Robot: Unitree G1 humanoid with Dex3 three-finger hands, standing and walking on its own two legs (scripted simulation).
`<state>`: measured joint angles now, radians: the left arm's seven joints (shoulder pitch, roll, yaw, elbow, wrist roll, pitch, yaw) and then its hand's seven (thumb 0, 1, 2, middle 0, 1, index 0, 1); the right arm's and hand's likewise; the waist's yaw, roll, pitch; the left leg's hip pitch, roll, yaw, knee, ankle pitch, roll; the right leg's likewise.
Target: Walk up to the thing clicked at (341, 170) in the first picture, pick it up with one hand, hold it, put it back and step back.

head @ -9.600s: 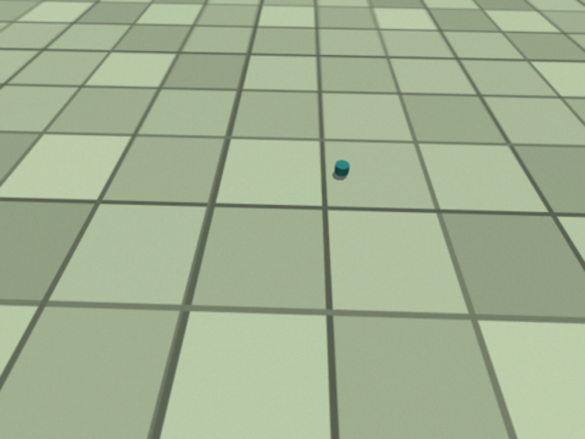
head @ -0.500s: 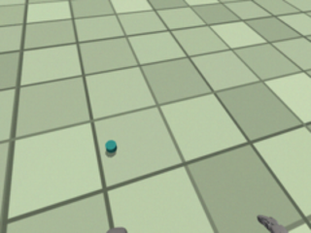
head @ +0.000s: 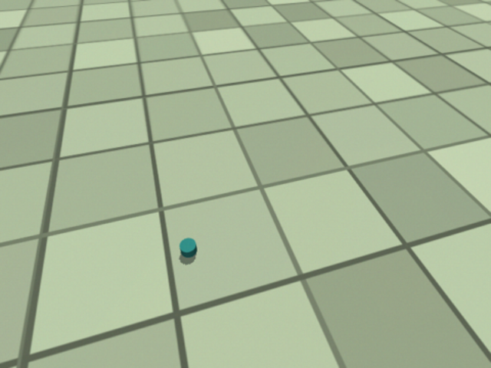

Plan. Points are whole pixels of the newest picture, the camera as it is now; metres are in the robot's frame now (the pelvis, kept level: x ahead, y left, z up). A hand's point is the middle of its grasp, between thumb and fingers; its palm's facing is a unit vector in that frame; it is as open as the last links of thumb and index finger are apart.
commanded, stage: walk up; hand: left
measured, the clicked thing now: (188, 247) +0.75 +0.25 -0.74
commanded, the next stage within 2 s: stand in 0.20 s
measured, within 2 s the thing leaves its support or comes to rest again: neither
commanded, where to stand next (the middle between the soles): +0.34 +0.00 m, yaw -2 degrees
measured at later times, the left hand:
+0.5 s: hand out of the picture +0.09 +0.25 -0.14, palm faces -0.01 -0.94 -0.34, open 7.4 cm
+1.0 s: hand out of the picture +0.07 +0.25 -0.14, palm faces -0.04 -0.94 -0.35, open 7.4 cm
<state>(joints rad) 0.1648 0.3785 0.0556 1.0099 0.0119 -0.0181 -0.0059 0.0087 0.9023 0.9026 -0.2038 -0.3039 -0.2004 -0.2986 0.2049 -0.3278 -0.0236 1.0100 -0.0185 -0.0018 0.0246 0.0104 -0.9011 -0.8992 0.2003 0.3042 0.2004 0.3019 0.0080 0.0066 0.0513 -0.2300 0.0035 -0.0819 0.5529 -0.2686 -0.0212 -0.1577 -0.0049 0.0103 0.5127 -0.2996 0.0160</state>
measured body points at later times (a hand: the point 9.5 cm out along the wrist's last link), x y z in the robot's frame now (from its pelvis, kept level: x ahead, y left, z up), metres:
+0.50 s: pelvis +0.00 +0.00 +0.01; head +0.02 +0.00 +0.46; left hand +0.09 +0.30 -0.12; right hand +0.11 -0.30 -0.11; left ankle +0.02 +0.13 -0.73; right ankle -0.01 -0.13 -0.73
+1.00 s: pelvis +0.00 +0.00 +0.01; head +0.01 +0.00 +0.46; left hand +0.07 +0.30 -0.12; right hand +0.05 -0.31 -0.12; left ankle +0.02 +0.13 -0.73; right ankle -0.01 -0.13 -0.73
